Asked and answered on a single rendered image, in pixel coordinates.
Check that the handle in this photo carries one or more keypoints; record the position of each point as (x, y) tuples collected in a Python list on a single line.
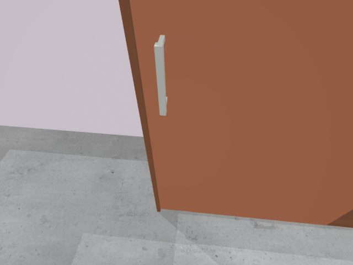
[(160, 72)]

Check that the wardrobe door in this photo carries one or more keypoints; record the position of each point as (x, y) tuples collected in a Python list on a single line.
[(347, 216), (259, 120)]

